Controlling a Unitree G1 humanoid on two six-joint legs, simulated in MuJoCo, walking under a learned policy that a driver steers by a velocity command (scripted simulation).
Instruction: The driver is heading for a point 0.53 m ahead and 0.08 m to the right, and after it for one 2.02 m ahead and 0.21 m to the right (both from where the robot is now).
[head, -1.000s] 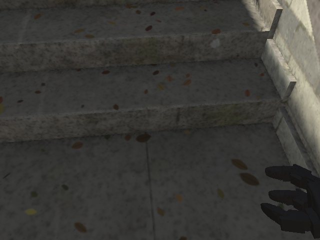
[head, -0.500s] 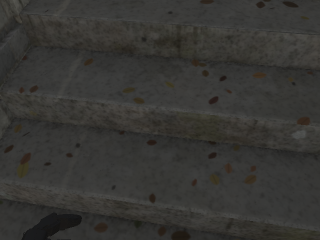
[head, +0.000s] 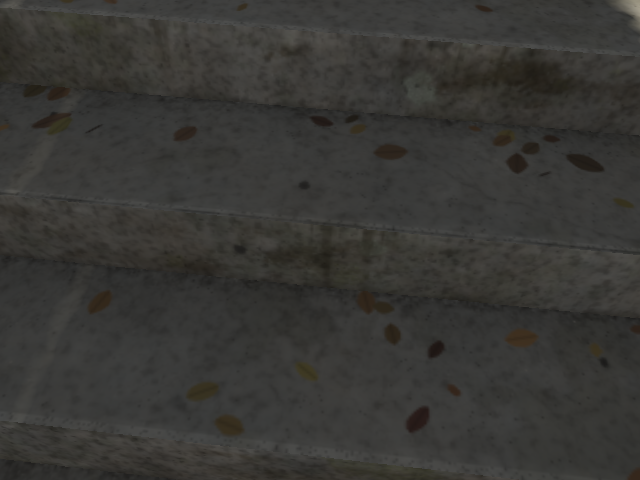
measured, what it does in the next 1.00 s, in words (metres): climbs: right foot 0.17 m higher, then left foot 0.17 m higher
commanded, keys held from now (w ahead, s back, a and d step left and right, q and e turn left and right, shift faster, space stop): w+e+shift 0.32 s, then w+q+shift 0.02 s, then q+shift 0.66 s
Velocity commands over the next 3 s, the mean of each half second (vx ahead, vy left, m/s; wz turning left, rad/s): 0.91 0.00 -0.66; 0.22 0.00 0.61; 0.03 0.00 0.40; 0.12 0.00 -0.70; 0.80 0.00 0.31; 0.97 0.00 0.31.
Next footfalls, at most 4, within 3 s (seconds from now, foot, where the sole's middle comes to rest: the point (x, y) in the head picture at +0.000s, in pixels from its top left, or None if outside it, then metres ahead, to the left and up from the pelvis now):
0.18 right None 0.29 -0.10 -0.60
0.50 left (389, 347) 0.63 -0.09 -0.43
0.98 right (525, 191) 0.86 -0.33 -0.26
1.40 left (381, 194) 0.83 -0.07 -0.26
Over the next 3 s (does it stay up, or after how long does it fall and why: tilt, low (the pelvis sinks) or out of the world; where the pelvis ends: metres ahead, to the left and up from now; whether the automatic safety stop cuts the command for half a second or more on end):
stays up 1.61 -0.15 0.84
